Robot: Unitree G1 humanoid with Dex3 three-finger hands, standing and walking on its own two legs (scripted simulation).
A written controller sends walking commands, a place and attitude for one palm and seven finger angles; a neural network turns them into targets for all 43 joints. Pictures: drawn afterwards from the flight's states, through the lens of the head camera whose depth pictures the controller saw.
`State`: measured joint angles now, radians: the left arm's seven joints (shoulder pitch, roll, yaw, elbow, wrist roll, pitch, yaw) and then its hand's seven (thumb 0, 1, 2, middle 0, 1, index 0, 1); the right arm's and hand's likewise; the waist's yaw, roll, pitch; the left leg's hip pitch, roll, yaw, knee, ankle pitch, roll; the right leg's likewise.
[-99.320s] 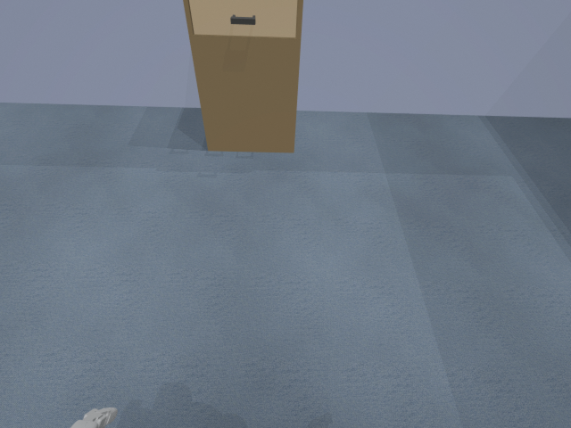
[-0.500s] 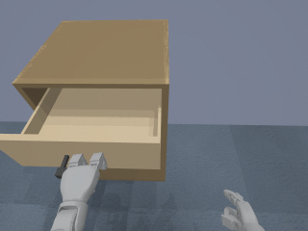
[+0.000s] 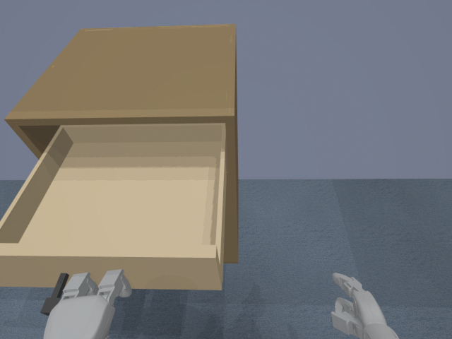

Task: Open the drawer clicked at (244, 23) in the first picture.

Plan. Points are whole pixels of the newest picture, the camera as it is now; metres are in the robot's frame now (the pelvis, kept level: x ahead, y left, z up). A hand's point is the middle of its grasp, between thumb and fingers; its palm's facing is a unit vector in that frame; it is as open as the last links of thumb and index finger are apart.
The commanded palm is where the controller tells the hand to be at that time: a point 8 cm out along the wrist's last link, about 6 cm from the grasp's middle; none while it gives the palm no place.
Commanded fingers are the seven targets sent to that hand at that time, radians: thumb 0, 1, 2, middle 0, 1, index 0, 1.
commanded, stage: pull the drawer open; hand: left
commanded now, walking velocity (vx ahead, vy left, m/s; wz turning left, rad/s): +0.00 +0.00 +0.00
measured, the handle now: (82, 293) +0.19 +0.26 +0.00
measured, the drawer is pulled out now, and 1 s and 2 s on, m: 0.29 0.30 0.30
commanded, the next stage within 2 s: open the thumb to release the handle in 0.28 s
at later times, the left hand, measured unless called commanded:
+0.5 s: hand (99, 333) +0.14 +0.22 -0.01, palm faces -0.01 -0.10 -0.99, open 5.9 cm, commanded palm +0.12 +0.22 +0.05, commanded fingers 0.00 0.41 0.69 -0.37 -1.30 -0.37 -1.30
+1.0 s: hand (98, 334) +0.14 +0.22 -0.01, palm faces +0.00 -0.13 -0.99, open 13.3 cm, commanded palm +0.11 +0.23 +0.04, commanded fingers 0.00 -0.50 0.30 -0.30 -1.20 -0.30 -1.20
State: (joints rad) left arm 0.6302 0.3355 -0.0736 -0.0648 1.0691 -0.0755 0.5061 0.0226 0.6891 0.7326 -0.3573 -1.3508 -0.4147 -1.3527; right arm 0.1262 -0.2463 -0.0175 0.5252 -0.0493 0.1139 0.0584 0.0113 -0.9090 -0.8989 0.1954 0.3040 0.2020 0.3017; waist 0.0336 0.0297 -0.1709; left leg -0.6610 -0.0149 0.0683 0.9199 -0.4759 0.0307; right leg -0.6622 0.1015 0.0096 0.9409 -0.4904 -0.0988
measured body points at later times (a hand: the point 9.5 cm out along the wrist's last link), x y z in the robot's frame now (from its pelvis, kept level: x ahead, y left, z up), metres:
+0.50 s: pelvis -0.02 -0.01 -0.02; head +0.03 -0.04 +0.43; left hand +0.14 +0.22 +0.04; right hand +0.19 -0.23 -0.12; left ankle -0.01 +0.10 -0.69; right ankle -0.02 -0.06 -0.69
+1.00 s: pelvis -0.03 -0.01 +0.00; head +0.00 -0.04 +0.45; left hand +0.13 +0.22 +0.05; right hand +0.19 -0.23 -0.10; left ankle -0.01 +0.10 -0.69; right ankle -0.02 -0.06 -0.69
